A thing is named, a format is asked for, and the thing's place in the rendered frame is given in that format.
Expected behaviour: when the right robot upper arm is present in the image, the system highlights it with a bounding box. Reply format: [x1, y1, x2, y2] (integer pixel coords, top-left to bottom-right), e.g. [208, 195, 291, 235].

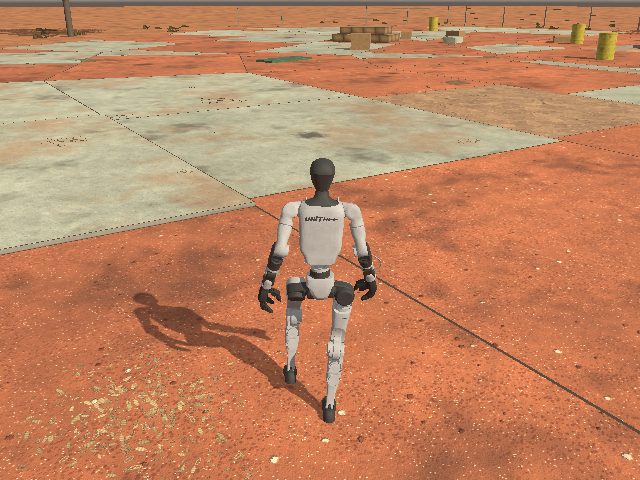
[342, 202, 369, 258]

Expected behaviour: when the robot torso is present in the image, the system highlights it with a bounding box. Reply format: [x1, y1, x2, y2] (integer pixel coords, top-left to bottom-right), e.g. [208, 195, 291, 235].
[298, 197, 345, 300]

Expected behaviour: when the left robot upper arm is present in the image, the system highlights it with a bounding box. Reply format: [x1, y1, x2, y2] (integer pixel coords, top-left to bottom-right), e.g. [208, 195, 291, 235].
[273, 201, 301, 258]

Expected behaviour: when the robot right hand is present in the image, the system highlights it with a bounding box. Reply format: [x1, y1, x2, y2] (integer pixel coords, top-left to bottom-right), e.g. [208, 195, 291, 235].
[354, 278, 377, 301]

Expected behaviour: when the robot left forearm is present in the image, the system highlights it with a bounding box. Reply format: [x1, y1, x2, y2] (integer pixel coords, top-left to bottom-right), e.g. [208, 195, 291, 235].
[261, 242, 283, 290]

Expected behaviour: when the robot left thigh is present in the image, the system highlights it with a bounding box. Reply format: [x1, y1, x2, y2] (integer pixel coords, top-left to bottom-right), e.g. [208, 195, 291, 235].
[286, 277, 307, 325]

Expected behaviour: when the robot right forearm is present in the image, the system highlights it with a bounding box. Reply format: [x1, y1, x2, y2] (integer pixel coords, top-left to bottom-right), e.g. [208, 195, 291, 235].
[358, 242, 376, 282]

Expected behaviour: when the robot left hand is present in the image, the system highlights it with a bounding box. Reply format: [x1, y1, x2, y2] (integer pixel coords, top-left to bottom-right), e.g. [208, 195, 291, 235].
[258, 286, 281, 313]

